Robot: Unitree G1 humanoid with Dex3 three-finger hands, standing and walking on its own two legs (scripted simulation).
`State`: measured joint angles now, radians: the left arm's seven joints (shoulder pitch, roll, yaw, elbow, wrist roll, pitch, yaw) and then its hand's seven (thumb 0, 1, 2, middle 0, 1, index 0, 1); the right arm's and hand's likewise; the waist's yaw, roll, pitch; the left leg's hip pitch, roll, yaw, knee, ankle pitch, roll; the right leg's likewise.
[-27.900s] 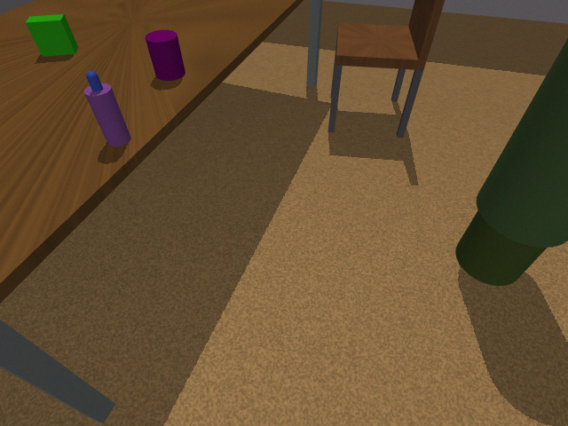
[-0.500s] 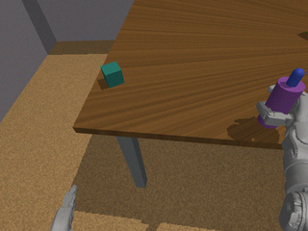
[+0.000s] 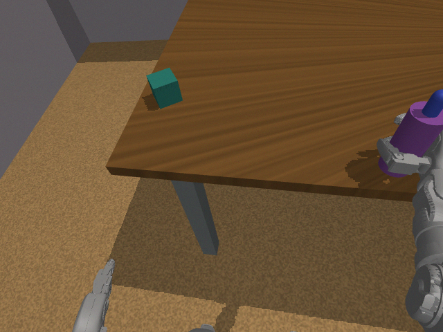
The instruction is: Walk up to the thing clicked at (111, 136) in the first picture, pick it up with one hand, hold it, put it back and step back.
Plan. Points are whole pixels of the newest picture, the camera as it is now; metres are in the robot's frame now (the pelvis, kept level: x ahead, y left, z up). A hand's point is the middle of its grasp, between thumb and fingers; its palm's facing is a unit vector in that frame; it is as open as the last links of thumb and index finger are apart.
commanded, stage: loosen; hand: right
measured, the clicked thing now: (415, 134) +0.46 -0.26 +0.10
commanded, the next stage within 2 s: open in 0.16 s
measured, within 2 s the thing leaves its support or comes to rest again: neither
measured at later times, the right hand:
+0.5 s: hand (408, 138) +0.47 -0.25 +0.09, palm faces +0.30 +0.95 +0.00, open 10.0 cm
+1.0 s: hand (429, 123) +0.47 -0.27 +0.12, palm faces +0.32 +0.95 +0.02, open 16.4 cm
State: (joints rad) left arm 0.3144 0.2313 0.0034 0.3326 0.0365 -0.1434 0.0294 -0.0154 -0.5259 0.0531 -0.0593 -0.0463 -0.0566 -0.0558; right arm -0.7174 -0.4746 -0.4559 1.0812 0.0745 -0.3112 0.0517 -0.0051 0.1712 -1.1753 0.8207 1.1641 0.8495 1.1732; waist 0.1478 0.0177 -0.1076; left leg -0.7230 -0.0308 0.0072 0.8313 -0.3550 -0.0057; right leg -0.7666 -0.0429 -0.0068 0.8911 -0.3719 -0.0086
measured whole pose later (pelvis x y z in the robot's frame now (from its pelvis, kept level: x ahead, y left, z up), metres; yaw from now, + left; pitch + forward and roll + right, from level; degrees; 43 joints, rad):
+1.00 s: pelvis +0.01 +0.00 +0.00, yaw +0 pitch +14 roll +2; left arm 0.37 0.26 0.02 0.25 0.01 -0.08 0.04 -0.02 -0.51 0.04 -0.07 -0.05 -0.07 -0.06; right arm -0.72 -0.52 -0.52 0.99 0.09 -0.27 0.10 -0.01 0.45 -0.11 0.19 0.16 0.19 0.15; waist 0.14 0.00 -0.12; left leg -0.70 -0.03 0.01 0.85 -0.39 0.00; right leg -0.74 -0.04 0.00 0.90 -0.40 0.00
